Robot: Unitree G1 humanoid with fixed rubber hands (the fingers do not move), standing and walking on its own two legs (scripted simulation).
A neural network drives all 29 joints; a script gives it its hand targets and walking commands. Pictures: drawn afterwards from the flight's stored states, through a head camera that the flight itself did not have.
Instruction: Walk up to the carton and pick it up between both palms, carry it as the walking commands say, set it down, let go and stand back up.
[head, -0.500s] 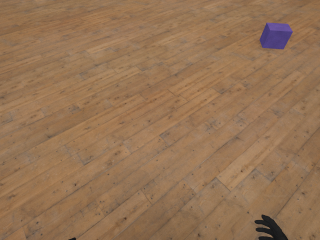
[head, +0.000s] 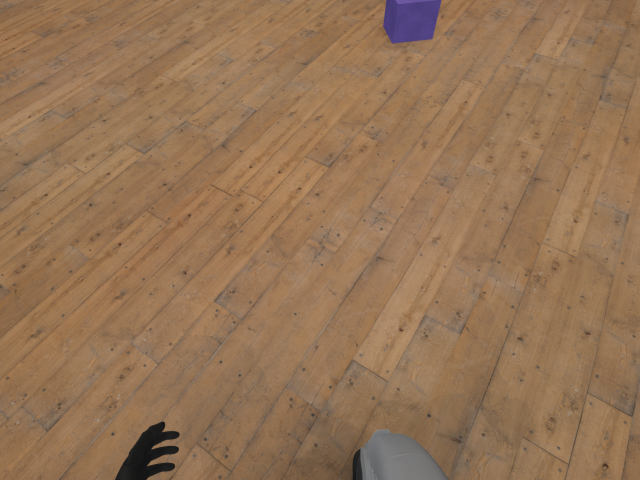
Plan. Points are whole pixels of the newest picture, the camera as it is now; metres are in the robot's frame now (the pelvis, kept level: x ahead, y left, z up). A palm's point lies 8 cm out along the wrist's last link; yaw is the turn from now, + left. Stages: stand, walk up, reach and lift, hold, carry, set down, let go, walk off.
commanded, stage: walk up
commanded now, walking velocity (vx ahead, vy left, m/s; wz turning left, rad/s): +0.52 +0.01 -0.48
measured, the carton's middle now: (410, 13) +2.31 -0.74 -0.64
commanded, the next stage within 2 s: none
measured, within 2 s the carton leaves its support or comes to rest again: neither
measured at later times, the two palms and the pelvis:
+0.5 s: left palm (141, 376) +0.29 +0.27 -0.13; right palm (487, 283) +0.36 -0.27 -0.08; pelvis +0.27 +0.01 +0.01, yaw -11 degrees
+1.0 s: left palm (258, 184) +0.62 +0.08 -0.10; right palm (532, 257) +0.42 -0.39 -0.12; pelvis +0.48 -0.14 +0.02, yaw -13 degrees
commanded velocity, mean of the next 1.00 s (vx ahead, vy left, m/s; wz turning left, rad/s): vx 0.49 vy -0.11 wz -0.22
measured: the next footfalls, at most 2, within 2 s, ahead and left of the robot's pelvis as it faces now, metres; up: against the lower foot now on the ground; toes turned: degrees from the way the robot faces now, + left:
left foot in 0.40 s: +0.39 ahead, +0.10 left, +0.00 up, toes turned -1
right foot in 0.88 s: +0.53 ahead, -0.26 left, +0.00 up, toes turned -21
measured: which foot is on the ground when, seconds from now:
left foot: up 0.00-0.38, down 0.40-0.88, up 0.90-1.00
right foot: down 0.00-0.40, up 0.42-0.86, down 0.88-1.00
